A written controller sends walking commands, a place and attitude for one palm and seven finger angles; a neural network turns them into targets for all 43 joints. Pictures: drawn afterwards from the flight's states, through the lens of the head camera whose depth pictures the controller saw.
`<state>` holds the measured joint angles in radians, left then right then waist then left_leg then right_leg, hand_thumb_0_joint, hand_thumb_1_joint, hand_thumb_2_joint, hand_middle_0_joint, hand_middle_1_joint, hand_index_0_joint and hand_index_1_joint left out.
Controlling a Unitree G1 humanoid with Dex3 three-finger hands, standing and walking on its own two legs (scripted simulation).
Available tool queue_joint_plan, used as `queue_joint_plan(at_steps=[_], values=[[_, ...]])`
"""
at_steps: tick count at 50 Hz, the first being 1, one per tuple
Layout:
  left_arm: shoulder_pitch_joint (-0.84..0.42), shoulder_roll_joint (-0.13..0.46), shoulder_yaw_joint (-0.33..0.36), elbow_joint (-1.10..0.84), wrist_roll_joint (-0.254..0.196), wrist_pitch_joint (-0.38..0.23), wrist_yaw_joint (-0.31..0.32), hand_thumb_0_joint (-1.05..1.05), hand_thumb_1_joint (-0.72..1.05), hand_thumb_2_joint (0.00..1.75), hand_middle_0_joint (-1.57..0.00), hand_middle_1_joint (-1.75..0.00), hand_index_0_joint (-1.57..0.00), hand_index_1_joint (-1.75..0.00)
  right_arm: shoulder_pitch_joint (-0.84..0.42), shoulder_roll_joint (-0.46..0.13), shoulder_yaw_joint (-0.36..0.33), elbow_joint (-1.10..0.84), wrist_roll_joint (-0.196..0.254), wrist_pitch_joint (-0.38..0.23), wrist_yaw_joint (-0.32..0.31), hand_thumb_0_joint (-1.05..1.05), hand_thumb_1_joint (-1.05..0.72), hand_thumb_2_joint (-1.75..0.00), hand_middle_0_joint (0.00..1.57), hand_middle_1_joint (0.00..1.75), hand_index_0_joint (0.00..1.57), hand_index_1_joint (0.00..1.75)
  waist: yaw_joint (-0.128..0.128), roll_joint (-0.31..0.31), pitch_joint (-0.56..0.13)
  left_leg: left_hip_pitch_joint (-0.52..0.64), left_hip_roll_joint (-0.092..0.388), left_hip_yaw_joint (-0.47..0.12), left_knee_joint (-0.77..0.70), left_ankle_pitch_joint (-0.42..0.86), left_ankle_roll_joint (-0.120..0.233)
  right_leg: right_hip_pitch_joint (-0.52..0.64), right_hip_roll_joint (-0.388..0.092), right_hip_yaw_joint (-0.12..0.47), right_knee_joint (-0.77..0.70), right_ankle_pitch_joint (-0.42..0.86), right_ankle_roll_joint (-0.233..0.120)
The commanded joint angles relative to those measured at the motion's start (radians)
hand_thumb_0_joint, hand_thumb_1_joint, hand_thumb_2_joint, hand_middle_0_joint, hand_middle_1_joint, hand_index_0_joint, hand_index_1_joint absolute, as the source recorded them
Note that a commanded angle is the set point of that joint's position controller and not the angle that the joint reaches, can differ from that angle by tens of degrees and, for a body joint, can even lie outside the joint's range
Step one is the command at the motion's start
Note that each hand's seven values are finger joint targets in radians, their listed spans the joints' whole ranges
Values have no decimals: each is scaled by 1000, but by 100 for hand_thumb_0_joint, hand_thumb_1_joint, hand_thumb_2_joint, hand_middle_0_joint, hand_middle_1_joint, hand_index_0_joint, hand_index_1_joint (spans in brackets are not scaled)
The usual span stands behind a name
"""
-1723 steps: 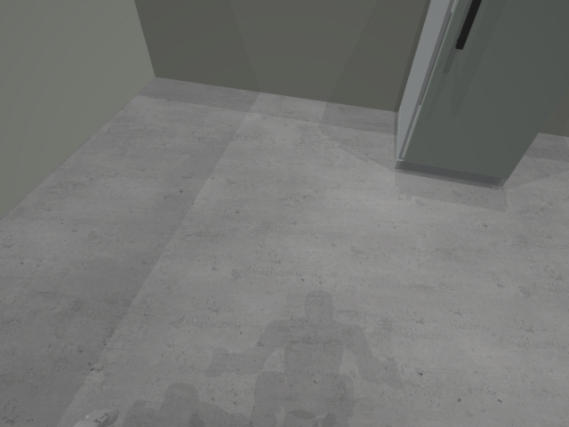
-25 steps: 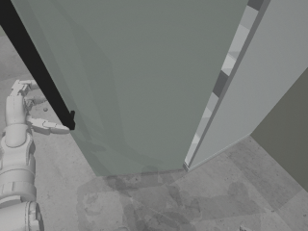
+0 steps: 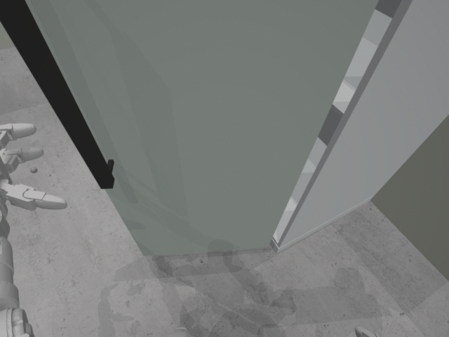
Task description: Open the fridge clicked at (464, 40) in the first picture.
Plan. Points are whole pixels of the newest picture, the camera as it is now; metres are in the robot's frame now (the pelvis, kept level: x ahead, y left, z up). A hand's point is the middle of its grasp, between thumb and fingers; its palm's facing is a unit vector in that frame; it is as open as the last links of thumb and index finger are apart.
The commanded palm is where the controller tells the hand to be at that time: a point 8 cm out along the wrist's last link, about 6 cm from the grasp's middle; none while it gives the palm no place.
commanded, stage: slip the hand off the handle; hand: left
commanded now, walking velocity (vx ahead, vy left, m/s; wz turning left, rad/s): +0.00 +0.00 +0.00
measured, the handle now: (61, 81) +0.44 +0.28 +0.21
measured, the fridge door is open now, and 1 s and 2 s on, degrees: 67 67 67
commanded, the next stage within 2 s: draw the hand back to the body in 0.58 s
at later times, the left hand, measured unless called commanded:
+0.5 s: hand (27, 225) +0.26 +0.31 +0.09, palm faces +0.36 -0.91 -0.22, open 14.7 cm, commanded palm +0.22 +0.35 +0.10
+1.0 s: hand (27, 226) +0.25 +0.29 +0.12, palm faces +0.32 -0.95 -0.02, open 14.7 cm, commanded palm +0.20 +0.33 +0.13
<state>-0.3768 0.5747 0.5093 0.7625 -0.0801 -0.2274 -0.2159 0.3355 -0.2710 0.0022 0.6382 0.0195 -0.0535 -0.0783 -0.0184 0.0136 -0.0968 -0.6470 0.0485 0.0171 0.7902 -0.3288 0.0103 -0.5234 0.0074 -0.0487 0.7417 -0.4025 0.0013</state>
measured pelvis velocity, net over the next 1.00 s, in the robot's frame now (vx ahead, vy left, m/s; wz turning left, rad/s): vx -0.01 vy -0.02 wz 0.02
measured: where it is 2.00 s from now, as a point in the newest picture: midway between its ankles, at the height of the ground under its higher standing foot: outside the picture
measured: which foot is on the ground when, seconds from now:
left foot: down 0.00-1.00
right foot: down 0.00-1.00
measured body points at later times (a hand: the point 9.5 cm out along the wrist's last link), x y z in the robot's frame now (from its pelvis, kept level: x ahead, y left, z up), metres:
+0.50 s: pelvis -0.02 +0.01 +0.00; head -0.01 +0.01 +0.45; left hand +0.24 +0.36 +0.10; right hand +0.16 -0.22 -0.08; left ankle +0.03 +0.11 -0.71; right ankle -0.02 -0.12 -0.71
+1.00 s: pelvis -0.01 -0.02 +0.01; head -0.01 -0.03 +0.46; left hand +0.22 +0.34 +0.12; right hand +0.16 -0.26 -0.07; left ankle +0.03 +0.11 -0.71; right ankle -0.02 -0.12 -0.71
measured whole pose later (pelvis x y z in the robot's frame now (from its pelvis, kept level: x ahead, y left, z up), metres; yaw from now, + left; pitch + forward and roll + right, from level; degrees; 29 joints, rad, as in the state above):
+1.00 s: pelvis -0.01 -0.02 +0.01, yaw +1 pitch +3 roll -1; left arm 0.07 0.38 0.45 0.21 -0.37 -0.03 -0.26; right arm 0.27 -0.26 0.04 0.64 0.05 -0.25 -0.13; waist 0.04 0.04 -0.09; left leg -0.46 0.04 0.01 0.68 -0.28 -0.01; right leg -0.35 0.00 -0.06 0.67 -0.38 -0.02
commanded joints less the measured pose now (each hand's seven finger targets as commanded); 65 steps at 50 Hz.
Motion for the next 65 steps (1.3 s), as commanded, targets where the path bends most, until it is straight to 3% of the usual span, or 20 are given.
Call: queue_joint_plan(at_steps=[1, 4, 8, 13, 15, 25, 30, 35, 36, 38, 39, 41, 43, 46, 49, 55, 60, 61, 63, 65], values=[[-166, 253, 39, -308, -35, -61, 8, 0, -55, 20, -25, -115, -25, -115, 24, -159, -64, -130, 2, -42, -6, 0, -90, -90, 20, 30, 20, 30, 26, 88, -295, 317, -35, -31, -71, 328, 31, 9, 42, 2, -80, 306, -18], [-68, 248, 86, -364, -63, -71, 37, 0, -55, 20, -25, -115, -25, -115, 5, -157, -64, -135, 2, -51, -6, 0, -90, -90, 20, 30, 20, 30, 38, 50, -273, 304, -34, -37, -80, 306, 30, 19, 46, -2, -77, 285, -20], [-39, 211, 54, -521, -58, -73, 72, 0, -55, 20, -25, -115, -25, -115, -33, -147, -59, -146, -1, -73, -6, 0, -90, -90, 20, 30, 20, 30, 42, 129, -263, 324, -33, -52, -101, 252, 25, -5, 45, -6, -74, 210, -24], [20, 171, 21, -617, -51, -54, 105, 0, -55, 20, -25, -115, -25, -115, -73, -136, -48, -143, -4, -100, -20, 0, -90, -90, 20, 30, 20, 30, 40, 147, -227, 330, -27, -73, -135, 149, 17, -21, 42, -12, -85, 133, -26], [7, 125, -17, -641, -54, -50, 113, 0, -55, 20, -25, -115, -25, -115, -92, -132, -42, -138, -4, -115, -26, 0, -90, -90, 20, 30, 20, 30, 27, 134, -198, 329, -25, -88, -152, 84, 14, -37, 40, -15, -89, 103, -24], [127, 31, -90, -695, -57, 12, 136, 0, -55, 20, -25, -115, -25, -115, -142, -122, -24, -138, 1, -167, -43, 0, -90, -90, 20, 30, 20, 30, 42, 70, -138, 308, -30, -97, -199, -26, 13, 4, 25, -15, -125, 66, -23], [163, 61, -56, -758, -47, 0, 155, 0, -55, 20, -25, -115, -25, -115, -156, -114, -18, -138, -6, -179, -43, 0, -90, -90, 20, 30, 20, 30, 58, 94, -145, 310, -37, -78, -185, 25, 14, 34, 24, -8, -131, 85, -27], [116, 55, -68, -736, -47, -18, 156, 0, -55, 20, -25, -115, -25, -115, -161, -111, -11, -115, -8, -192, -52, 0, -90, -90, 20, 30, 20, 30, 38, 82, -105, 288, -44, -64, -169, 10, 17, 20, 20, 3, -145, 64, -21], [-7, -124, -41, -775, -349, -43, 54, 0, -55, 20, -25, -115, -25, -115, -176, -110, -9, -102, 23, -222, -71, 0, -90, -90, 20, 30, 20, 30, 9, 34, -158, 322, -52, -62, -160, 11, 6, 94, 17, 16, -187, 79, -28], [28, 14, 35, -722, -379, -53, -41, 0, -55, 20, -25, -115, -25, -115, -183, -114, -3, -82, 24, -254, -96, 0, -90, -90, 20, 30, 20, 30, 52, 70, -195, 329, -55, -48, -146, 50, 9, 160, 7, 49, -192, 122, -28], [71, 81, 80, -699, -376, -39, -63, 0, -55, 20, -25, -115, -25, -115, -172, -121, -2, -82, 24, -257, -100, 0, -90, -90, 20, 30, 20, 30, 68, 40, -207, 323, -52, -50, -156, 84, 11, 171, 3, 53, -187, 160, -25], [129, 74, -8, -693, -265, 13, -65, 0, -55, 20, -25, -115, -25, -115, -172, -110, 5, -102, 21, -261, -91, 0, -90, -90, 20, 30, 20, 30, 78, 106, -147, 316, -51, -40, -186, 101, 18, 118, 4, 36, -173, 174, -20], [216, 46, -42, -683, -219, 86, -48, 0, -55, 20, -25, -115, -25, -115, -171, -104, 7, -125, 23, -260, -76, 0, -90, -90, 20, 30, 20, 30, 83, 109, -81, 290, -49, -39, -202, 91, 22, 103, -1, 30, -181, 161, -16], [288, 56, 48, -733, -284, 148, -37, 0, -55, 20, -25, -115, -25, -115, -172, -111, -2, -153, 29, -252, -67, 0, -90, -90, 20, 30, 20, 30, 100, 15, -114, 301, -51, -38, -202, 133, 20, 165, -1, 29, -200, 208, -10], [292, 57, 109, -804, -334, 134, -20, 0, -55, 20, -25, -115, -25, -115, -170, -109, -8, -159, 29, -257, -60, 0, -90, -90, 20, 30, 20, 30, 105, -16, -158, 322, -55, -28, -183, 187, 17, 197, -2, 40, -199, 289, 2], [321, 3, 24, -913, -281, 101, -11, 0, -55, 20, -25, -115, -25, -115, -159, -106, -13, -148, 27, -273, -53, 0, -90, -90, 20, 30, 20, 30, 80, 75, -136, 373, -54, -15, -185, 227, 24, 164, 5, 33, -182, 343, -1], [332, 19, 38, -976, -308, 146, -39, 0, -37, 29, -24, -104, -24, -104, -176, -107, -7, -142, 34, -281, -76, 0, -90, -90, 20, 30, 20, 30, 80, 48, -112, 387, -54, -25, -206, 200, 26, 185, 4, 34, -215, 311, 2], [315, 198, 93, -951, -140, 125, 112, 0, -33, 31, -24, -102, -24, -102, -204, -122, -17, -124, 2, -262, -69, 0, -90, -90, 20, 30, 20, 30, 89, 61, -49, 376, -69, -16, -213, 179, 25, 175, -27, 80, -296, 294, 5], [431, 59, 15, -953, -105, 119, 206, 0, -26, 34, -24, -98, -24, -98, -209, -100, -8, -129, -7, -248, -58, 0, -90, -90, 20, 30, 20, 30, 78, 19, -33, 384, -63, -23, -237, 184, 24, 193, -32, 47, -286, 276, 0], [514, 15, -38, -1028, -68, 117, 248, 0, -19, 37, -24, -94, -24, -94, -218, -89, -8, -139, -6, -224, -51, 0, -90, -90, 20, 30, 20, 30, 85, 48, -56, 441, -56, -12, -262, 201, 29, 228, -26, 35, -287, 274, -5]])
